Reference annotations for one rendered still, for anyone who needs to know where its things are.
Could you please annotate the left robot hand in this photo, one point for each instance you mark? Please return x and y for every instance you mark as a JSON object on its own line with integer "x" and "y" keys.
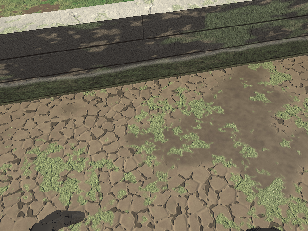
{"x": 58, "y": 220}

